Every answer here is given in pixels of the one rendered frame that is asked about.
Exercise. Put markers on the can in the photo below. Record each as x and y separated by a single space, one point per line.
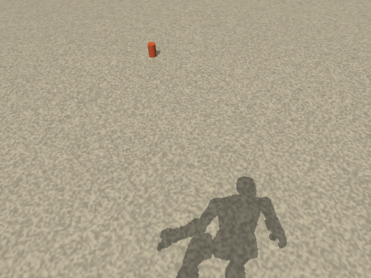
152 49

